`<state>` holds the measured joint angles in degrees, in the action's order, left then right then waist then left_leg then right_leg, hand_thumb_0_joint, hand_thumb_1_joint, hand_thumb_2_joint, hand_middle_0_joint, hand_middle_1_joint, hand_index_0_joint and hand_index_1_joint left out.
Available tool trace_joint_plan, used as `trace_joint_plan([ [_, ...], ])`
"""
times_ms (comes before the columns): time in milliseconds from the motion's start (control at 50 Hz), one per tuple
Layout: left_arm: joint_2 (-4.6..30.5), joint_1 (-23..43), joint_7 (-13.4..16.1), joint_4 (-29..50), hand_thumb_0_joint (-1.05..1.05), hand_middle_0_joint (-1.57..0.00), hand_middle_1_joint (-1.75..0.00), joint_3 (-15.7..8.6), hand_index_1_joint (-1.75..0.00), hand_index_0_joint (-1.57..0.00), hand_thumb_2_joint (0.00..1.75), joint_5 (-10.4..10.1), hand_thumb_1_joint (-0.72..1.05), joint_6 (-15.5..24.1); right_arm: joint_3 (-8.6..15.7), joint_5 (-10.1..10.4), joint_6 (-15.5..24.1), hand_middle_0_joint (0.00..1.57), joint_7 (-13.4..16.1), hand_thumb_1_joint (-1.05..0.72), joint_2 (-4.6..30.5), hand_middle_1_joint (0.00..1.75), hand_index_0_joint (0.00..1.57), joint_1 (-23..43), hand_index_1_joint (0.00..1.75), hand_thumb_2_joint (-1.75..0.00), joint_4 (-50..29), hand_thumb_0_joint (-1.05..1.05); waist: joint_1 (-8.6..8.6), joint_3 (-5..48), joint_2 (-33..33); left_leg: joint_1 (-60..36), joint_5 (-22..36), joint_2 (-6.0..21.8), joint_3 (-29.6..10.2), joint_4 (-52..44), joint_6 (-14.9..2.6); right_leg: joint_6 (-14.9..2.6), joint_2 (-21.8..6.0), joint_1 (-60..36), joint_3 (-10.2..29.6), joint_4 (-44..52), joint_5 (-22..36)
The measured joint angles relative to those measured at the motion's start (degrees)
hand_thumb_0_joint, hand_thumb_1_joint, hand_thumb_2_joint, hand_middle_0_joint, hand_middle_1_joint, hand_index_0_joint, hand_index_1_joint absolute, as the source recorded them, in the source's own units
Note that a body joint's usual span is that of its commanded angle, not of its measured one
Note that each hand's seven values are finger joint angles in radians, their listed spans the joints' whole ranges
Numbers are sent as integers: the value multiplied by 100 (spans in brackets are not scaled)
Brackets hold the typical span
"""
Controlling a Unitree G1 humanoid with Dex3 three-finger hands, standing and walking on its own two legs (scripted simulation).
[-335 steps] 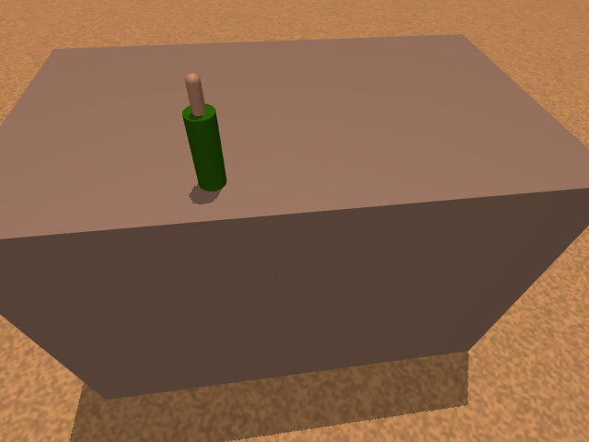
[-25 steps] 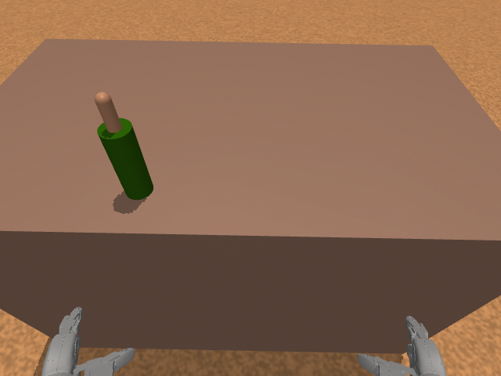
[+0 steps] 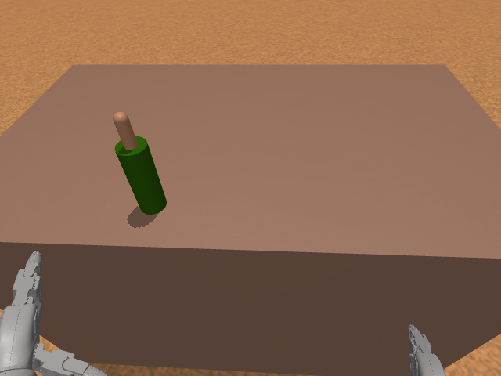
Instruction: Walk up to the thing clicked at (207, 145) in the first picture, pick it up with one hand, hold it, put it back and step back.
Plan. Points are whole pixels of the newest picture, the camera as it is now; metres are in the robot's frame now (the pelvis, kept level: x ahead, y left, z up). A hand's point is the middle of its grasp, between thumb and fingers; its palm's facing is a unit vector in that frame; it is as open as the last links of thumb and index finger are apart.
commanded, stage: rise first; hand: left
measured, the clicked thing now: (138, 165) +0.43 +0.21 +0.13
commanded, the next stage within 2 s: go down in 1.14 s
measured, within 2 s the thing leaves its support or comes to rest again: neither
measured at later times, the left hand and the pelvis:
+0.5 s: hand (27, 318) +0.17 +0.27 +0.13, palm faces +0.39 -0.80 -0.45, open 17.6 cm; pelvis -0.02 -0.01 +0.00, yaw +1 degrees
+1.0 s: hand (5, 302) +0.17 +0.26 +0.17, palm faces +0.43 -0.78 -0.45, open 17.6 cm; pelvis -0.03 +0.00 +0.00, yaw +1 degrees
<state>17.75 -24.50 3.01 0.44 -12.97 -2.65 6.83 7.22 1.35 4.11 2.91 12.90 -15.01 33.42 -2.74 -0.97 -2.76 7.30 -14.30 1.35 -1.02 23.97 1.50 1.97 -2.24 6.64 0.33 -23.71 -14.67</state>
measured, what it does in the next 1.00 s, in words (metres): stands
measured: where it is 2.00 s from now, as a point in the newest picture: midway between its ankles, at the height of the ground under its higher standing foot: outside the picture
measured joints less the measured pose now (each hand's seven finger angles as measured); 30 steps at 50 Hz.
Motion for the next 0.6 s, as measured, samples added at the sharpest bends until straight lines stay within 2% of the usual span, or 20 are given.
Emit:
trace_joint_plan([
  [320,207,-143,-112,873,-1,-5,-4,-493,-5,-4,1,30,-55,545,277,-57,76,6,-9,53,94,5,6,138,5,-1,236,-1,-81,-170,-54,-19,102,9,-92,-10,38,-41,11,-24,-88,-56,35],
  [600,284,-20,-156,1199,-1,-5,-4,-760,-5,-5,1,18,-55,945,310,-25,234,6,-46,53,22,5,6,148,5,-1,368,-1,-120,-209,-49,-13,175,-5,-115,-9,41,-46,-1,-17,-109,-82,87],
])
